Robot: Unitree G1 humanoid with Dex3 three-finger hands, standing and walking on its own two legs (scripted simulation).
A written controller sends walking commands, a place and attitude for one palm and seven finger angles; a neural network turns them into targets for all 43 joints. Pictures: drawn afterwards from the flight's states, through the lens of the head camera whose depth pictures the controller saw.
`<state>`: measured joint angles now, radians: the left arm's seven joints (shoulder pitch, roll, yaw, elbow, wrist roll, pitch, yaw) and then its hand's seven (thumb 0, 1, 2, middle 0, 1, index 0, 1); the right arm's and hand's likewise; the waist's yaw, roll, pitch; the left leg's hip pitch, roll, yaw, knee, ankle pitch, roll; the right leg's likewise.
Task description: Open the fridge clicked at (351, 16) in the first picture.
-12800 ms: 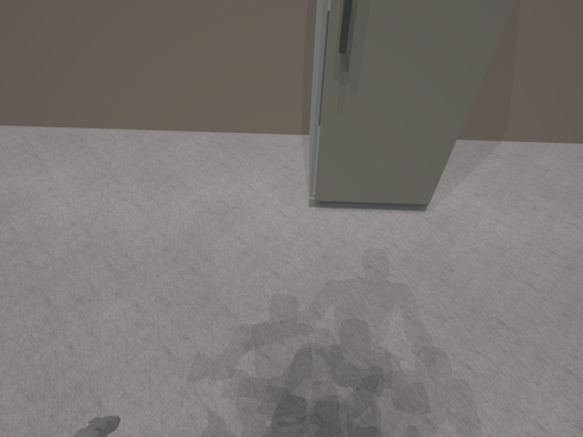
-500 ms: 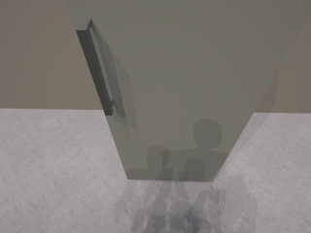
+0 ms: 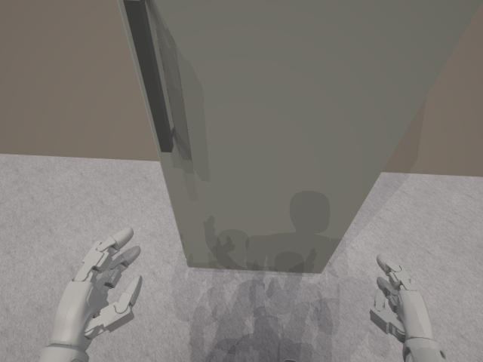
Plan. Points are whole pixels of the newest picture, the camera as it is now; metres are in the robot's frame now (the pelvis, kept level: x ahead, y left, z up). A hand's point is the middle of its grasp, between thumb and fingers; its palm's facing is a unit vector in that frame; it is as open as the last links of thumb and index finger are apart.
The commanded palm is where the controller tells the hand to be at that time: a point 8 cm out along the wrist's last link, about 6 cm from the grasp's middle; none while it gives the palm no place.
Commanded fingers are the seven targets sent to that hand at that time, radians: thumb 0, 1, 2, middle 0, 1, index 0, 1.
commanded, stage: raise the hand to about handle height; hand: left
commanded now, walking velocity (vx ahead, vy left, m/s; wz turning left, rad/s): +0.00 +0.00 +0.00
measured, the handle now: (157, 82) +0.51 +0.19 +0.20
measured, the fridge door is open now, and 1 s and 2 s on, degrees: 0 0 0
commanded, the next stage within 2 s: move the hooked fingers beside the handle in 1.72 s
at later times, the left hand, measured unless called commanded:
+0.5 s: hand (68, 258) +0.23 +0.26 +0.10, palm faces +0.08 -0.99 -0.07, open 11.3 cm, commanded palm +0.19 +0.30 +0.11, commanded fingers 0.00 -0.15 0.45 -0.28 -0.98 -0.28 -0.98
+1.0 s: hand (22, 197) +0.27 +0.30 +0.18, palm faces +0.11 -0.99 -0.09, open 13.8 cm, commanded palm +0.23 +0.34 +0.18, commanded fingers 0.00 -0.50 0.30 -0.30 -1.20 -0.30 -1.20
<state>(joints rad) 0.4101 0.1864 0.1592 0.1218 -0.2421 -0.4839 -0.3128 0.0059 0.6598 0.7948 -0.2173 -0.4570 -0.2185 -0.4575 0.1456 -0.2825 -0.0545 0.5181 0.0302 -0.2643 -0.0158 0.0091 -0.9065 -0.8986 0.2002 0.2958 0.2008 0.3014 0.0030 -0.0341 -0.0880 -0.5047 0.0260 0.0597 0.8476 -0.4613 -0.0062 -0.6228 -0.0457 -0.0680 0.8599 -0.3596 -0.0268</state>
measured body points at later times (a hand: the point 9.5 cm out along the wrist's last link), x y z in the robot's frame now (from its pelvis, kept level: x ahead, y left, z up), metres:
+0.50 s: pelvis +0.00 +0.03 +0.01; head +0.02 +0.02 +0.46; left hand +0.22 +0.31 +0.10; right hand +0.15 -0.20 -0.07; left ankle -0.02 +0.13 -0.70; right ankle +0.04 -0.10 -0.70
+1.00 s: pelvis +0.02 +0.02 +0.03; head +0.01 +0.01 +0.48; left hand +0.26 +0.35 +0.19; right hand +0.22 -0.18 -0.03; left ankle -0.02 +0.13 -0.70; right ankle +0.04 -0.10 -0.70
